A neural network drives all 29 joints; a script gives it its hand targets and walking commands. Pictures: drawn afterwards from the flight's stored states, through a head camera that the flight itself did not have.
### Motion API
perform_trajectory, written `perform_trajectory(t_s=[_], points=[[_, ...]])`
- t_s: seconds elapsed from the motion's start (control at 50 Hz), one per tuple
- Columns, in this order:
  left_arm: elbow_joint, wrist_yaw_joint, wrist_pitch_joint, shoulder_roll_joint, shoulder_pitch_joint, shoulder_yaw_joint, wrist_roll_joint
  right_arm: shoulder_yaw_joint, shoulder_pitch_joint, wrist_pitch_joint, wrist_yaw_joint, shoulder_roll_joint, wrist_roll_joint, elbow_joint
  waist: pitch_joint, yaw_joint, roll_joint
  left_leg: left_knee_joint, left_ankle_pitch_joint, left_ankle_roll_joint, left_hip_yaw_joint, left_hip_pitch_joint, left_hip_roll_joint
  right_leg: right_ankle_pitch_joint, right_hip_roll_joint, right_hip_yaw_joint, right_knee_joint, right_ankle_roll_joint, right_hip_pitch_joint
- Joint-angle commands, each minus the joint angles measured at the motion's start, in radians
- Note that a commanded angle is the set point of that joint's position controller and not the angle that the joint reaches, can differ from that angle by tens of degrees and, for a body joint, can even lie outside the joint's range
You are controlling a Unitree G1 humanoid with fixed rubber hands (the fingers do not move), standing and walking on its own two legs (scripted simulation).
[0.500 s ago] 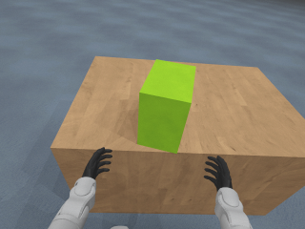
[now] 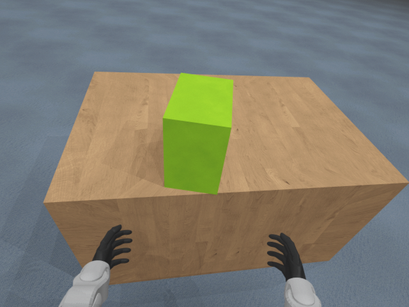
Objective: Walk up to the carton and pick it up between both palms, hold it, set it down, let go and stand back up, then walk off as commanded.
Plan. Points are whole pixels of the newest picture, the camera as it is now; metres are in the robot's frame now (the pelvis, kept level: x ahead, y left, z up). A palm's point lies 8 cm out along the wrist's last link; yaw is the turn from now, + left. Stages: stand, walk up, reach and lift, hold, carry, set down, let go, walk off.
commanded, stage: set down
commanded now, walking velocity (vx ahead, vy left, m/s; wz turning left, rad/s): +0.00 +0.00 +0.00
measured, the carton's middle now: (198, 133) +0.60 +0.00 +0.01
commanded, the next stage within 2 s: let go in 1.02 s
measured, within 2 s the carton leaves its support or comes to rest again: neither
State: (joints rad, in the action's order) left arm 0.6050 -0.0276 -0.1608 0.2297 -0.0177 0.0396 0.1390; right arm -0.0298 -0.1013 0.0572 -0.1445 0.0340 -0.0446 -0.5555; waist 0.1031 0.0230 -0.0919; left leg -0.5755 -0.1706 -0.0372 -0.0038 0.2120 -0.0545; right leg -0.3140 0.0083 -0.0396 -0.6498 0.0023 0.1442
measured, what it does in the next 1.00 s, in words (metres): stands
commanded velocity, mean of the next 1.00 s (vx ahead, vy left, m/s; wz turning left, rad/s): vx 0.00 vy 0.00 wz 0.00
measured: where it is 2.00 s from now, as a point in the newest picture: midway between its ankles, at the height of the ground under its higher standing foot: outside the picture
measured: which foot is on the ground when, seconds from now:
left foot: down 0.00-1.00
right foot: down 0.00-1.00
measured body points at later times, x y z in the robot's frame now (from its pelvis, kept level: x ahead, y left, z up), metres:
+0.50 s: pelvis +0.00 +0.03 +0.01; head -0.07 +0.04 +0.45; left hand +0.21 +0.21 -0.06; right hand +0.18 -0.19 -0.06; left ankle +0.08 +0.09 -0.72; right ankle +0.01 -0.10 -0.71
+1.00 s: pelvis +0.00 +0.01 +0.01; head +0.00 +0.05 +0.46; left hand +0.18 +0.21 -0.10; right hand +0.09 -0.23 -0.07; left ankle +0.09 +0.09 -0.72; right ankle -0.01 -0.09 -0.72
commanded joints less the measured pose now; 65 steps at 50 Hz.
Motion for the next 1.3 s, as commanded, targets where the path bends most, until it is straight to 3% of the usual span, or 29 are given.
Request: perform_trajectory(t_s=[0.0,0.04,0.1,0.16,0.2,0.26,0.28,0.3,0.32,0.36,0.38,0.44,0.5,0.52,0.56,0.58,0.6,0.62,0.64,0.7,0.72,0.8,0.84,0.92,1.08,1.12,1.14,1.18,1.28], points=[[-0.376,-0.072,0.086,-0.02,-0.157,0.067,-0.113,0.086,0.193,0.049,0.109,0.203,-0.008,0.092,-0.112,-0.022,0.39,0.399,-0.586,0.043,0.204,-0.032,0.236,0.071,0.08,0.09,0.144,-0.017,-0.075],[-0.276,-0.071,0.085,-0.001,-0.121,0.067,-0.136,0.114,0.218,0.074,0.125,0.215,0.026,0.126,-0.093,-0.008,0.383,0.436,-0.632,0.016,0.159,0.15,0.231,0.115,0.106,0.092,0.1,-0.002,-0.246],[-0.192,-0.074,0.106,0.067,-0.231,0.076,-0.069,0.166,0.333,0.086,0.124,0.194,0.091,0.153,-0.123,0.006,0.22,0.367,-0.578,0.019,0.102,0.147,0.168,-0.008,0.06,0.06,0.159,-0.015,-0.202],[-0.28,-0.03,0.101,0.134,-0.273,0.024,0.006,0.062,0.264,0.113,0.071,0.081,0.034,0.25,-0.194,-0.01,-0.133,-0.088,-0.089,0.035,0.062,-0.602,-0.018,-0.433,-0.213,-0.135,0.459,-0.167,0.654],[-0.256,0.001,0.08,0.223,-0.354,-0.041,0.073,0.017,0.244,0.084,0.02,0.022,-0.005,0.321,-0.218,-0.028,-0.217,-0.2,0.077,0.013,0.019,-0.758,-0.07,-0.506,-0.29,-0.193,0.536,-0.164,0.846],[-0.227,-0.011,0.034,0.176,-0.341,-0.044,-0.015,0.019,0.233,0.01,0.057,0.094,0.029,0.107,-0.131,-0.02,-0.005,-0.044,-0.102,0.042,0.062,-0.644,-0.008,-0.455,-0.191,-0.094,0.452,-0.153,0.747],[-0.292,-0.027,0.036,0.169,-0.305,-0.006,-0.007,0.053,0.215,-0.005,0.061,0.102,0.036,0.133,-0.103,-0.008,0.092,0.097,-0.258,0.03,0.099,-0.412,0.07,-0.245,-0.117,-0.022,0.336,-0.099,0.469],[-0.282,-0.048,0.02,0.05,-0.152,0.088,-0.067,0.108,0.143,-0.017,0.103,0.182,0.046,0.003,-0.044,0.029,0.284,0.28,-0.428,0.047,0.156,-0.233,0.165,-0.051,-0.013,0.062,0.221,-0.063,0.222],[-0.263,-0.077,0.015,-0.005,-0.13,0.092,-0.139,0.131,0.16,-0.016,0.14,0.269,0.05,-0.076,-0.012,0.006,0.466,0.437,-0.654,0.042,0.219,0.071,0.274,0.07,0.088,0.111,0.09,-0.006,-0.099],[-0.292,-0.088,0.027,-0.072,0.017,0.086,-0.214,0.127,0.112,0.049,0.173,0.306,0.052,-0.126,0.006,-0.002,0.515,0.515,-0.591,0.071,0.245,0.25,0.313,0.202,0.139,0.098,0.035,0.023,-0.397],[-0.257,-0.102,0.029,-0.068,-0.051,0.086,-0.217,0.149,0.179,0.055,0.187,0.317,0.057,-0.138,-0.028,0.003,0.507,0.511,-0.618,0.069,0.237,0.287,0.299,0.188,0.139,0.091,0.04,0.025,-0.436],[-0.125,-0.098,0.055,-0.038,-0.198,0.102,-0.126,0.218,0.333,0.05,0.205,0.339,0.098,-0.018,-0.042,0.036,0.22,0.481,-0.672,0.018,0.174,0.337,0.248,0.124,0.118,0.086,0.064,0.005,-0.441],[-0.219,-0.061,0.065,0.04,-0.136,0.055,0.011,0.185,0.21,0.058,0.151,0.192,0.128,0.125,-0.022,0.04,-0.11,0.244,-0.131,0.058,-0.036,-0.073,0.058,-0.12,-0.044,-0.036,0.344,-0.053,0.03],[-0.28,-0.038,0.085,0.1,-0.174,-0.009,0.013,0.127,0.179,0.068,0.111,0.142,0.112,0.208,-0.043,0.024,-0.203,0.126,-0.004,0.025,-0.058,-0.218,0.014,-0.199,-0.108,-0.116,0.417,-0.061,0.212],[-0.23,-0.029,0.065,0.075,-0.058,-0.021,-0.033,0.122,0.047,0.053,0.123,0.184,0.11,0.068,0.011,0.027,-0.072,0.204,0.033,0.025,-0.03,-0.268,0.054,-0.024,-0.044,-0.039,0.375,-0.016,0.198],[-0.278,-0.026,0.066,0.038,0.113,-0.052,-0.087,0.07,-0.103,0.068,0.14,0.179,0.093,0.041,0.012,-0.014,-0.026,0.251,0.088,0.036,-0.025,-0.316,0.082,0.104,-0.018,-0.004,0.361,-0.004,0.122],[-0.305,-0.026,0.091,0.104,-0.022,-0.088,-0.076,0.069,0.04,0.072,0.133,0.177,0.078,0.095,-0.066,-0.05,0.003,0.242,0.081,0.044,-0.045,-0.255,0.077,0.131,-0.023,0.001,0.341,0.006,0.089],[-0.261,-0.016,0.042,-0.038,0.329,-0.076,-0.196,0.019,-0.311,0.097,0.171,0.223,0.067,-0.092,0.064,-0.055,0.067,0.28,0.175,0.062,0.009,-0.363,0.091,0.231,0.005,0.021,0.347,-0.016,0.056],[-0.271,-0.015,0.069,0.044,0.158,-0.107,-0.159,0.041,-0.087,0.088,0.154,0.201,0.064,0.048,-0.029,-0.091,0.044,0.26,0.127,0.054,-0.021,-0.289,0.085,0.135,-0.008,0.01,0.356,-0.003,0.084],[-0.232,-0.039,0.04,0.023,0.094,-0.025,-0.16,0.12,0.021,0.084,0.18,0.286,0.074,0.057,-0.029,-0.041,0.084,0.284,-0.04,0.06,-0.008,-0.238,0.1,-0.011,0.006,0.036,0.356,-0.043,0.091],[-0.29,-0.041,0.027,-0.003,0.272,-0.027,-0.188,0.125,-0.169,0.114,0.192,0.278,0.081,0.072,0.01,-0.047,0.086,0.308,-0.024,0.061,0.0,-0.265,0.107,0.025,0.015,0.044,0.357,-0.051,0.059],[-0.29,-0.041,0.034,0.152,-0.079,-0.035,-0.094,0.094,0.068,0.149,0.148,0.184,0.064,0.282,-0.123,-0.086,-0.064,0.059,-0.015,0.02,-0.03,-0.516,0.004,-0.349,-0.145,-0.083,0.502,-0.127,0.545],[-0.292,-0.041,0.027,0.15,-0.082,-0.035,-0.077,0.059,0.018,0.159,0.132,0.167,0.042,0.286,-0.135,-0.083,-0.028,-0.031,0.117,0.019,-0.04,-0.639,-0.026,-0.396,-0.191,-0.109,0.551,-0.156,0.723],[-0.36,-0.058,0.011,0.142,-0.014,-0.008,-0.12,0.073,-0.037,0.141,0.154,0.217,0.036,0.156,-0.158,-0.064,0.151,0.024,0.048,0.061,-0.006,-0.655,0.024,-0.301,-0.139,-0.048,0.477,-0.15,0.706],[-0.403,-0.076,-0.074,0.093,0.096,0.052,-0.146,0.162,-0.043,0.026,0.19,0.305,0.013,-0.029,-0.108,-0.017,0.229,0.128,-0.15,0.09,0.072,-0.534,0.1,-0.142,-0.084,0.004,0.365,-0.135,0.476],[-0.341,-0.089,-0.087,0.044,0.173,0.101,-0.139,0.224,-0.082,0.015,0.22,0.357,0.058,-0.1,-0.045,0.024,0.268,0.297,-0.162,0.097,0.055,-0.304,0.156,0.077,0.035,0.087,0.285,-0.066,0.191],[-0.33,-0.082,-0.066,0.069,0.155,0.065,-0.125,0.204,-0.043,0.018,0.216,0.336,0.065,-0.037,-0.045,-0.001,0.168,0.287,-0.153,0.087,0.05,-0.239,0.155,0.093,0.026,0.069,0.292,-0.05,0.138],[-0.31,-0.076,-0.069,0.029,0.207,0.085,-0.135,0.225,-0.058,0.009,0.226,0.365,0.076,-0.121,0.016,0.027,0.135,0.275,-0.049,0.099,0.046,-0.24,0.15,0.119,0.022,0.054,0.307,-0.056,0.148],[-0.301,-0.065,0.01,0.01,0.234,0.011,-0.131,0.172,-0.062,0.065,0.239,0.362,0.098,-0.073,-0.026,-0.016,-0.027,0.233,0.183,0.091,0.053,-0.302,0.146,0.207,0.012,0.047,0.332,-0.025,0.125]])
